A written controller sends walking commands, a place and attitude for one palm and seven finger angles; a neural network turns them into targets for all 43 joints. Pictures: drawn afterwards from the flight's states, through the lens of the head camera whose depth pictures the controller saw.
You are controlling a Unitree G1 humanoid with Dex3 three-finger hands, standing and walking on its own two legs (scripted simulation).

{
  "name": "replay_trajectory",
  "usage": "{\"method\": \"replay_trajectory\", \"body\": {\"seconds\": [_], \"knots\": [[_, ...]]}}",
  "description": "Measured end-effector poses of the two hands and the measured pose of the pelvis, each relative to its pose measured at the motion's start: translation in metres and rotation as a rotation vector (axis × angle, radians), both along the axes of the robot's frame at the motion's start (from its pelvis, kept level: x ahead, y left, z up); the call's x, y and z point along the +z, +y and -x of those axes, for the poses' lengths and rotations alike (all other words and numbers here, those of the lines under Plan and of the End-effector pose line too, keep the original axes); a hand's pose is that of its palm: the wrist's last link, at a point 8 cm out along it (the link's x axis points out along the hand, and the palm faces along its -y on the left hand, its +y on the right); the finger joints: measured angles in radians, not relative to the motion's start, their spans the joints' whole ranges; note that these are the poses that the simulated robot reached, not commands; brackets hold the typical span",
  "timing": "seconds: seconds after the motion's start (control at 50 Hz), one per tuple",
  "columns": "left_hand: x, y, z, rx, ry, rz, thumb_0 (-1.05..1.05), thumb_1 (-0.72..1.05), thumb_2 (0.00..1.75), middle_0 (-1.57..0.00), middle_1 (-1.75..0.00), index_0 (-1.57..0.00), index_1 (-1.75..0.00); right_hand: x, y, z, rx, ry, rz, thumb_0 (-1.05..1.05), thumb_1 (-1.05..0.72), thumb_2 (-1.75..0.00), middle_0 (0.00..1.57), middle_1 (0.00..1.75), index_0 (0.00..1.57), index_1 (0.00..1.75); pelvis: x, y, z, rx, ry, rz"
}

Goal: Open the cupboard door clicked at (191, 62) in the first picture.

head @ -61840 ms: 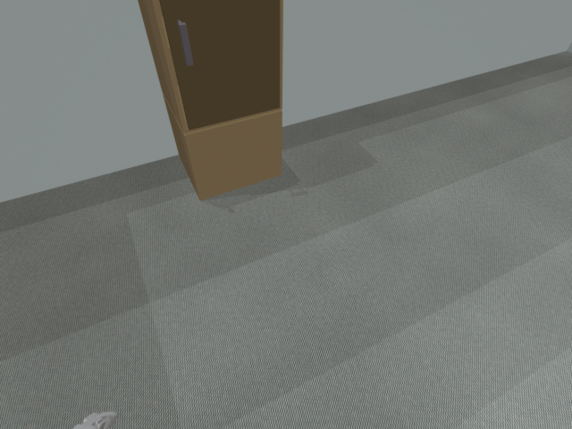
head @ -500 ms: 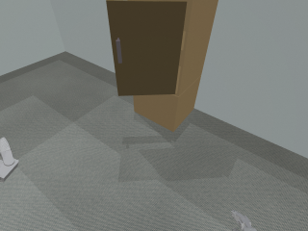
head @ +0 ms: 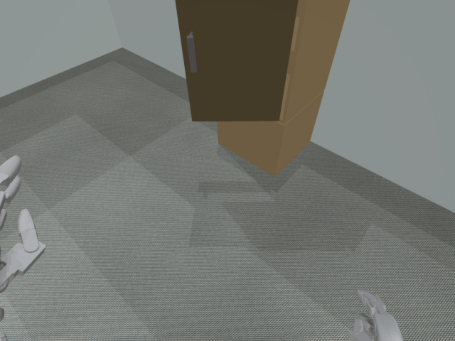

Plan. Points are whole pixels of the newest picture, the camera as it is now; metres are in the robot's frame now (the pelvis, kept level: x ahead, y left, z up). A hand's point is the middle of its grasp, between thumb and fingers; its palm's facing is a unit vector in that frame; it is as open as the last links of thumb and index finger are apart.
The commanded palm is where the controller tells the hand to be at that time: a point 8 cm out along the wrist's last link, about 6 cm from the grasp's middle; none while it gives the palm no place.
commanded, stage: stop stepping back and stand still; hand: left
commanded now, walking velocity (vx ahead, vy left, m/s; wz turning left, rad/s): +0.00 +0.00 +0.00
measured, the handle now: (192, 52) +1.06 +0.20 +0.00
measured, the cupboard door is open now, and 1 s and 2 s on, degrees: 41 41 41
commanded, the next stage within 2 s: let the arm hang, fingers relaxed in 1.08 s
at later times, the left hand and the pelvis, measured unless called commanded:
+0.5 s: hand (21, 228) +0.23 +0.29 +0.15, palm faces +0.35 -0.79 -0.50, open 7.4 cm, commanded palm +0.17 +0.34 +0.18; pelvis +0.02 +0.04 +0.00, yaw -2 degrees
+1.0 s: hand out of the picture +0.20 +0.31 +0.15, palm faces +0.39 -0.80 -0.46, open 7.4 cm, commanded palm +0.14 +0.35 +0.18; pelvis -0.01 +0.05 +0.00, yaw -2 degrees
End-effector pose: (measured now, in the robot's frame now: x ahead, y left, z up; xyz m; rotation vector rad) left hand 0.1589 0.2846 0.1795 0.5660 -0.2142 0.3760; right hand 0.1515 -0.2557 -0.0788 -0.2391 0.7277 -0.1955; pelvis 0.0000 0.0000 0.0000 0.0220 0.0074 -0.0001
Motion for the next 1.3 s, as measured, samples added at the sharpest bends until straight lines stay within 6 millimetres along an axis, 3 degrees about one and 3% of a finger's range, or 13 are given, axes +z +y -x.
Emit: {"method": "replay_trajectory", "body": {"seconds": [0.2, 0.36, 0.48, 0.66, 0.8, 1.18, 1.22, 1.3], "knots": [[0.010, 0.017, -0.026, -0.025, 0.014, -0.060, 0.02, 0.88, 0.90, -0.22, -0.30, -0.21, -0.31, 0.001, 0.028, -0.030, -0.007, -0.024, -0.066, 0.01, -0.91, -0.90, 0.20, 0.30, 0.20, 0.29, -0.001, 0.013, -0.018, -0.018, -0.007, 0.015], [-0.004, 0.036, -0.031, -0.009, 0.078, -0.010, 0.02, 0.88, 0.90, -0.21, -0.30, -0.21, -0.31, -0.006, 0.060, -0.024, 0.005, 0.031, -0.093, 0.01, -0.90, -0.90, 0.20, 0.30, 0.20, 0.29, 0.001, 0.031, -0.023, -0.027, -0.003, 0.017], [-0.005, 0.044, -0.030, -0.019, 0.073, 0.007, 0.02, 0.88, 0.90, -0.21, -0.30, -0.21, -0.31, -0.007, 0.072, -0.016, 0.014, 0.059, -0.081, 0.01, -0.90, -0.90, 0.21, 0.30, 0.21, 0.30, 0.001, 0.040, -0.021, -0.028, -0.003, 0.021], [0.002, 0.054, -0.023, -0.033, 0.036, 0.001, 0.02, 0.88, 0.90, -0.21, -0.30, -0.21, -0.31, 0.000, 0.076, -0.008, -0.002, 0.033, -0.062, 0.01, -0.90, -0.90, 0.21, 0.30, 0.21, 0.30, 0.002, 0.050, -0.012, -0.035, -0.010, 0.024], [-0.006, 0.060, -0.012, -0.011, 0.049, 0.030, 0.02, 0.88, 0.90, -0.21, -0.30, -0.21, -0.30, 0.004, 0.074, 0.001, -0.010, 0.020, -0.049, 0.01, -0.90, -0.90, 0.21, 0.30, 0.21, 0.30, 0.003, 0.053, -0.003, -0.038, -0.013, 0.025], [-0.004, 0.056, 0.000, 0.005, 0.043, 0.033, 0.02, 0.88, 0.90, -0.21, -0.30, -0.21, -0.30, -0.001, 0.073, 0.018, -0.004, 0.039, -0.059, 0.01, -0.90, -0.90, 0.21, 0.30, 0.21, 0.30, 0.004, 0.050, 0.009, -0.035, -0.013, 0.026], [-0.029, 0.058, -0.008, -0.020, 0.137, 0.029, 0.01, 0.89, 0.90, -0.21, -0.30, -0.21, -0.30, -0.011, 0.071, 0.018, 0.042, 0.049, -0.076, 0.01, -0.90, -0.90, 0.20, 0.30, 0.20, 0.29, 0.001, 0.051, 0.011, -0.014, -0.003, 0.028], [-0.141, 0.057, -0.011, 0.033, 0.603, 0.192, 0.01, 0.89, 0.90, -0.20, -0.30, -0.20, -0.30, -0.040, 0.060, 0.029, 0.064, 0.152, -0.093, 0.01, -0.90, -0.90, 0.21, 0.30, 0.21, 0.30, -0.006, 0.055, 0.016, -0.009, 0.006, 0.019]]}}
